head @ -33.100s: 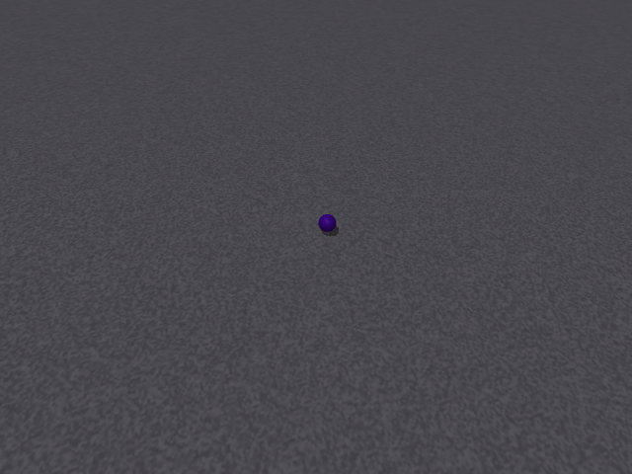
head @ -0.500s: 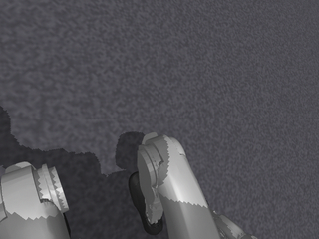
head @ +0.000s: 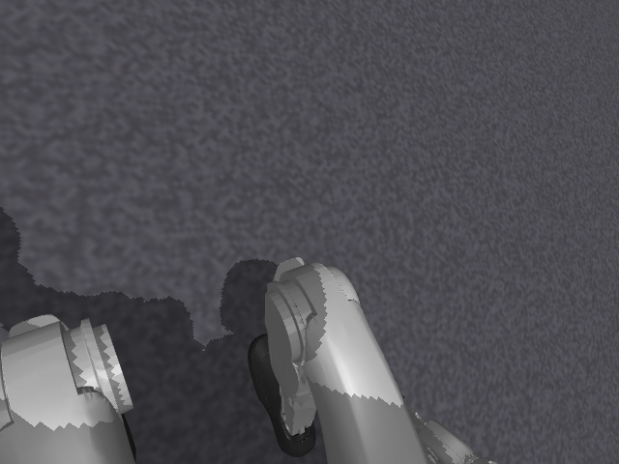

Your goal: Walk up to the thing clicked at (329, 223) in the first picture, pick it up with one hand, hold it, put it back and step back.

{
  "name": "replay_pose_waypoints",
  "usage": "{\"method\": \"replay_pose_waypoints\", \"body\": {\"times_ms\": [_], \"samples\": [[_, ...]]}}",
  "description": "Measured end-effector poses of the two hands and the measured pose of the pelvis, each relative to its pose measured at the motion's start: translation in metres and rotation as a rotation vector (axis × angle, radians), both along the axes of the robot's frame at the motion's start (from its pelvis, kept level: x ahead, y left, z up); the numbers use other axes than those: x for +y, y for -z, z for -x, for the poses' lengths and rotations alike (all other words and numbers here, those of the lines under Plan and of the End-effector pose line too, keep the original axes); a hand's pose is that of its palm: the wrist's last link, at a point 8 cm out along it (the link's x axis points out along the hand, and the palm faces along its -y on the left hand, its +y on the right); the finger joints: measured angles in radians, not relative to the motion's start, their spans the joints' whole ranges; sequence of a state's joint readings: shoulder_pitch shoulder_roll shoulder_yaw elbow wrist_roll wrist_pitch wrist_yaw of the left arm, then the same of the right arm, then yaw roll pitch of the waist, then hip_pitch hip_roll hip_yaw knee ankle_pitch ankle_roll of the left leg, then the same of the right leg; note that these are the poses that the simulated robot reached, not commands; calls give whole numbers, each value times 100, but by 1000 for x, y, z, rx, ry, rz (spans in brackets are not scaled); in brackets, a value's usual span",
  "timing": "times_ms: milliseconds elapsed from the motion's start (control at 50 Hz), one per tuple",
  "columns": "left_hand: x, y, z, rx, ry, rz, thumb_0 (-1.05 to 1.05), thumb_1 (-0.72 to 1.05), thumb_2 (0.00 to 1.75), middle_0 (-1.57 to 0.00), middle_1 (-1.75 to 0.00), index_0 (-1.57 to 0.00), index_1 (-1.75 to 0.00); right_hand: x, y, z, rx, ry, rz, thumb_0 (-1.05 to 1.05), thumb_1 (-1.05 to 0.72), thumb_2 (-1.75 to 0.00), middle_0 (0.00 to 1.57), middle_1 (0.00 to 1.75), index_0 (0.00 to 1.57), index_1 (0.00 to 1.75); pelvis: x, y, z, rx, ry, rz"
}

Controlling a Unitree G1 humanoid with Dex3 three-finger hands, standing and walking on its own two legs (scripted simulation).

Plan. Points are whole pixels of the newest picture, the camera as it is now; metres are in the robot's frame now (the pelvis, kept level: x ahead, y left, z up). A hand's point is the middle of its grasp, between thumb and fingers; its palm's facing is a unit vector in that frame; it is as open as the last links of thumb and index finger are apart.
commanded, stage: withdraw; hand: left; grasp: from above
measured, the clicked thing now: out of the picture +0.41 +0.32 -0.26
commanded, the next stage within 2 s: home in 0.90 s
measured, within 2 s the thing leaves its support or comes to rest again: rests again in 1.18 s
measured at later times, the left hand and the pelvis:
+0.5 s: hand out of the picture +0.41 +0.35 -0.11, palm faces -0.34 -0.10 -0.94, open 14.0 cm; pelvis +0.00 -0.01 +0.03, yaw +4 degrees
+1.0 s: hand out of the picture +0.38 +0.33 -0.13, palm faces -0.48 -0.12 -0.87, open 13.9 cm; pelvis -0.02 -0.01 +0.04, yaw +7 degrees
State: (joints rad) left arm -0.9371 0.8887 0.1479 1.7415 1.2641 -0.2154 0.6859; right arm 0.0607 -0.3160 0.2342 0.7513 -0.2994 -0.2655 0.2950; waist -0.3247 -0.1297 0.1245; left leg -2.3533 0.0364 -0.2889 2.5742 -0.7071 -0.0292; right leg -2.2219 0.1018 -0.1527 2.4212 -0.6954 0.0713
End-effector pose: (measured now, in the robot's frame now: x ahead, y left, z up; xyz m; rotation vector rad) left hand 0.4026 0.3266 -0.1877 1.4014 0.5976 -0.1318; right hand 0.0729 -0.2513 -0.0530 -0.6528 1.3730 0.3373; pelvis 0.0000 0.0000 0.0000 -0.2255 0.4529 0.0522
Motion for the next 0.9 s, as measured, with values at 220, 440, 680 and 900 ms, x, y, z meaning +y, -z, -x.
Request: {"method": "replay_pose_waypoints", "body": {"times_ms": [220,440,680,900], "samples": [[1,-11,-8,-48,17,-11,0,-46,99,-10,-105,-11,-103,-1,1,0,-5,18,-11,0,-90,-89,20,30,20,30,-1,-1,-1,11,-3,-3],[14,-105,-12,-132,-29,-110,0,-50,99,-9,-101,-9,-100,-2,10,-28,-86,184,-93,0,-91,-89,20,30,20,30,-4,-22,-4,96,-29,-39],[10,-188,7,36,-2,-70,0,-52,102,-9,-101,-8,-102,-10,-18,-48,-174,243,-83,0,-91,-90,20,30,20,30,-12,-68,11,103,-74,-92],[7,-151,18,67,91,-30,0,-51,101,-10,-101,-9,-101,-30,-27,-26,-140,203,69,0,-90,-89,20,30,20,30,-16,-59,18,90,-80,-92]]}}
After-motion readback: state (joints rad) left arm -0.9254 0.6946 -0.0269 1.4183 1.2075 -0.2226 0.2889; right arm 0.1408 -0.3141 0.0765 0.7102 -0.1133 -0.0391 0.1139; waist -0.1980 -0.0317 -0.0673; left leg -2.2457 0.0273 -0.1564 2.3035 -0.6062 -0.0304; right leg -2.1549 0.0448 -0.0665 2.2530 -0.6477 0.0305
